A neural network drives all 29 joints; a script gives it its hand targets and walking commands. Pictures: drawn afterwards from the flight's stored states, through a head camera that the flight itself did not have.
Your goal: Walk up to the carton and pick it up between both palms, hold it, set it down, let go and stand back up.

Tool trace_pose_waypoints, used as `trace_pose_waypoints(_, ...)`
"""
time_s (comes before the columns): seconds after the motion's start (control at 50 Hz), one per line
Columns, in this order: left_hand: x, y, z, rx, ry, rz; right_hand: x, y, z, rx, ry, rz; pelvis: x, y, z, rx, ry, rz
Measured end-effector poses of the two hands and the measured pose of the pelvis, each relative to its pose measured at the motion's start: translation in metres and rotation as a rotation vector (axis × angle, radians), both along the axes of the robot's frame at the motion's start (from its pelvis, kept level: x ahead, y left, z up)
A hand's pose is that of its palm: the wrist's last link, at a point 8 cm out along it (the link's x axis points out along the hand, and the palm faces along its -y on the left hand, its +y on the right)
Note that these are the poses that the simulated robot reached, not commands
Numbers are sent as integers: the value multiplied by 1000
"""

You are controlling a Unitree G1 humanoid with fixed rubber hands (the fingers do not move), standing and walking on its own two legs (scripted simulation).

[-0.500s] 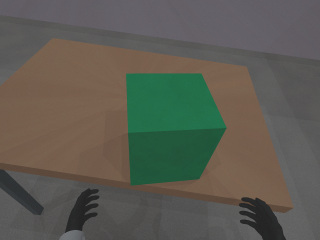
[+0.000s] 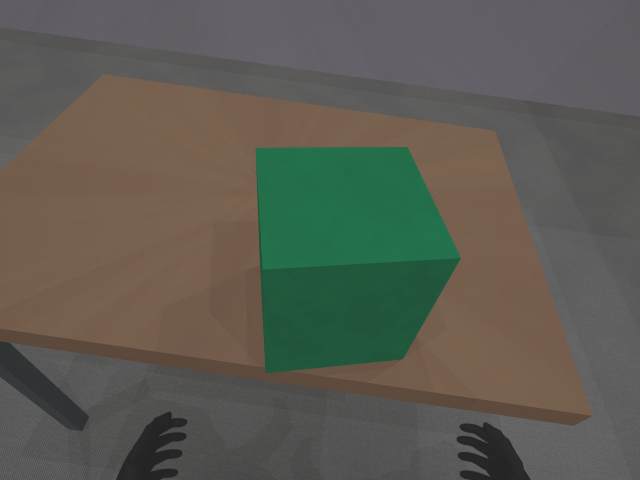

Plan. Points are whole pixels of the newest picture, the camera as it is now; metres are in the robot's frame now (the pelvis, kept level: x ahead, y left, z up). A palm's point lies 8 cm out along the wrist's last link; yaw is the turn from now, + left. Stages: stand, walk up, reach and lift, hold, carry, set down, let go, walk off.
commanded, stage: let go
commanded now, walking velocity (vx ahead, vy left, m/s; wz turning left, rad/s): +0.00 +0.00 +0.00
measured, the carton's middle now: (335, 262) +0.42 +0.00 +0.03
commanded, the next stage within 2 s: stand in 0.40 s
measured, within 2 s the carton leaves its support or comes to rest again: neither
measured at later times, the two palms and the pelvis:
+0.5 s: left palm out of the picture +0.15 +0.23 -0.09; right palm out of the picture +0.15 -0.22 -0.08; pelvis +0.00 +0.00 +0.00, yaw +0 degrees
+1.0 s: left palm out of the picture +0.07 +0.29 -0.11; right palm out of the picture +0.09 -0.26 -0.09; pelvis -0.02 +0.01 -0.01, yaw +0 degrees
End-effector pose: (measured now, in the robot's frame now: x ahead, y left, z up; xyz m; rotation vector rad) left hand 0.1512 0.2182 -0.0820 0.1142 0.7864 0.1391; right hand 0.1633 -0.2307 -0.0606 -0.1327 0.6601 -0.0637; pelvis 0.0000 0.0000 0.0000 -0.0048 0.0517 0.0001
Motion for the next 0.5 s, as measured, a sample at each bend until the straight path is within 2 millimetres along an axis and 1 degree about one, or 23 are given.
trace_pose_waypoints(0.14,-2,9,-7,8,61,-35,-10,6,-12,-17,56,-31,2,0,0,0,-10,0)
trace_pose_waypoints(0.22,-2,12,-8,13,72,-45,-11,9,-13,-24,58,-31,2,0,0,0,-10,0)
trace_pose_waypoints(0.4,-1,12,-6,15,57,-53,-9,8,-12,-26,34,-35,1,0,0,0,-19,0)
trace_pose_waypoints(0.46,-1,12,-4,18,56,-53,-10,8,-14,-24,41,-37,0,0,0,0,-22,0)
trace_pose_waypoints(0.5,-2,14,-5,27,44,-55,-13,6,-18,-53,72,-10,-1,0,-1,0,-28,-1)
